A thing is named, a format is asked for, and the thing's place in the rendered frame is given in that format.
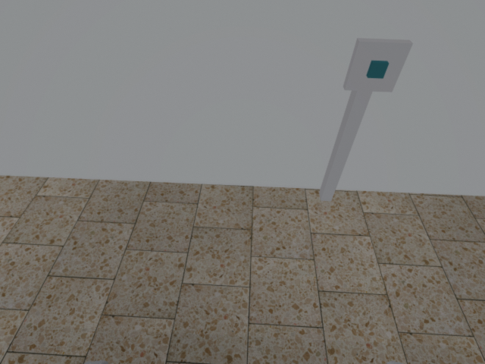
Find panel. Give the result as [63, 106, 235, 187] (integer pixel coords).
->
[319, 38, 413, 201]

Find button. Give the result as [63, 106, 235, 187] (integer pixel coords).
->
[366, 61, 389, 79]

